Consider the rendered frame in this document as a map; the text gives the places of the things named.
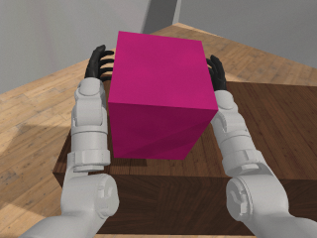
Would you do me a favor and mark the robot right forearm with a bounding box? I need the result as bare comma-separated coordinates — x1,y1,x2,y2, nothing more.
210,90,289,209

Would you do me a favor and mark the left robot hand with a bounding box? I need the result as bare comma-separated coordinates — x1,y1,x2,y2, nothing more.
84,45,115,82

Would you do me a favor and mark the robot left forearm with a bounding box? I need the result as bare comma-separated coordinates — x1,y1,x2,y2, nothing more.
60,77,111,210

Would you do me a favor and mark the left robot upper arm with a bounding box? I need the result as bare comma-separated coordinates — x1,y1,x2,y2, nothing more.
18,174,120,238

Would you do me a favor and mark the carton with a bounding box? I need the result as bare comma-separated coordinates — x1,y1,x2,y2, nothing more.
108,31,219,160

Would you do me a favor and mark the right robot hand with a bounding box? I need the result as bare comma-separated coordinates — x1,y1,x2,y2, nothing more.
206,55,227,91

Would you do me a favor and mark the pedestal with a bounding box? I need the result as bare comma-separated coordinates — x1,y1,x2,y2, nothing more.
53,73,317,236

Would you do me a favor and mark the right robot upper arm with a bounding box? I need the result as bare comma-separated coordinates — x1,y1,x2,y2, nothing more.
226,174,317,238

